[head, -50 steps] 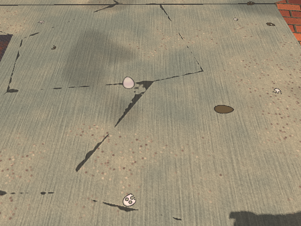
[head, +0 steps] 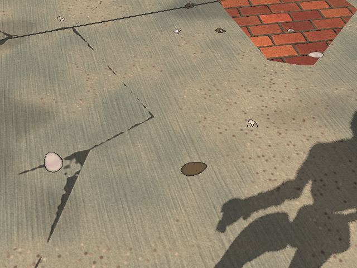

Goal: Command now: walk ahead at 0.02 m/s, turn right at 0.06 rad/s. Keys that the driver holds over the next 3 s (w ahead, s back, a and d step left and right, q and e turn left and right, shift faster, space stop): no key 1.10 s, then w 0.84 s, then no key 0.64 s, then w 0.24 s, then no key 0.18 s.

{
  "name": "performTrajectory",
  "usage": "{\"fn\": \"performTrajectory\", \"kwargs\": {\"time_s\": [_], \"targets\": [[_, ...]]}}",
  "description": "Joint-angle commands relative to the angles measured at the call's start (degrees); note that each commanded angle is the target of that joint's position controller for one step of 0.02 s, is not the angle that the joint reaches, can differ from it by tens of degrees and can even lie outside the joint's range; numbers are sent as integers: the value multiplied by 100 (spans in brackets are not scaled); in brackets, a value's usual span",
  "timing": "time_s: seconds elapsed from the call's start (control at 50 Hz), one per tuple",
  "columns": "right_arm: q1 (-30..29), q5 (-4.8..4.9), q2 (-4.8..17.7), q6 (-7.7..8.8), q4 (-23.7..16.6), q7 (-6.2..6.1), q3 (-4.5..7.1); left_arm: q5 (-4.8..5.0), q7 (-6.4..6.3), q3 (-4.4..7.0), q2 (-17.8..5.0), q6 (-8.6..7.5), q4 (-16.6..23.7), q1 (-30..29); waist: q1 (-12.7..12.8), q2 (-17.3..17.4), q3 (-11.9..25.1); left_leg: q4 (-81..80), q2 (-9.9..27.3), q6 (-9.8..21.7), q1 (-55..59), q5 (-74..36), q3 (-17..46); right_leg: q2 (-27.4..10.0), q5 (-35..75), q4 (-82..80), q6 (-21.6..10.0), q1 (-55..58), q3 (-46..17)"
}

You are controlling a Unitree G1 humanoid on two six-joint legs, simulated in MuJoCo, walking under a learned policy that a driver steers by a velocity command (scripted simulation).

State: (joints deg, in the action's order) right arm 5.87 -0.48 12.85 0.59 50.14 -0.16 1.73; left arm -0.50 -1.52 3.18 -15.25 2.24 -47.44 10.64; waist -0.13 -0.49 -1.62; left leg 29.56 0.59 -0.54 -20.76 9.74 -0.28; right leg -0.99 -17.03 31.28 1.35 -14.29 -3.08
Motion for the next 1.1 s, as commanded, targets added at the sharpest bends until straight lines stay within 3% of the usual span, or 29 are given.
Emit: {"fn": "performTrajectory", "kwargs": {"time_s": [0.02, 0.04, 0.14, 0.46, 1.1], "targets": [[-29, -66, 597, 93, -229, 25, 128, -61, 14, 144, -676, -53, 131, 190, -184, -343, 371, -572, 177, 11, 611, 845, 149, -425, -622, -883, -514, -347, -437], [-170, -77, 638, 100, -200, 7, 134, -74, 35, 84, -465, -118, 145, 84, -133, -322, 204, -371, 159, -64, 903, 480, 115, -363, -1034, -1073, -481, -685, -435], [13, 2, 688, 77, 75, -96, 178, -33, 20, 62, -515, -376, -98, 297, -114, -229, 143, -179, 227, 68, 1042, -520, 174, -252, 112, -907, -271, -471, -271], [230, 50, 732, -48, 779, -198, 205, 23, 1, -20, -336, -347, -626, 573, -34, 0, 161, -140, 230, -27, 1179, -1071, 166, -121, 1218, -780, -321, -4, -63], [631, 62, 525, -116, 1287, -272, 120, 31, -39, -180, -114, -334, -1286, 1069, -22, 47, -135, -332, 159, -17, 1111, -653, 142, 5, 548, -1018, -234, -130, 151]]}}
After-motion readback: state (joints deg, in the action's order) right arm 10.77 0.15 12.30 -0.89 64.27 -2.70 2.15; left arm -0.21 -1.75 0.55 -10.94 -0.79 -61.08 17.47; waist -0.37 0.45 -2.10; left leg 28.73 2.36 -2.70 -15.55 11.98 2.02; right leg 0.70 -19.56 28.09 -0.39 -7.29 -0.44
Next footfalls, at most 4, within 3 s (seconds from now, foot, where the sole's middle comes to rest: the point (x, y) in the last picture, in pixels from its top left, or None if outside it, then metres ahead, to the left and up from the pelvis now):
1.82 right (219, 267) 0.48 -0.11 -0.77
2.28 left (160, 214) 0.69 0.10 -0.77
2.52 right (224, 241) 0.58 -0.14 -0.77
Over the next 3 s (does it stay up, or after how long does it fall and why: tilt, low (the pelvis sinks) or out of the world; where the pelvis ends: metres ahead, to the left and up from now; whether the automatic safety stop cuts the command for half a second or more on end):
stays up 0.67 0.02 0.01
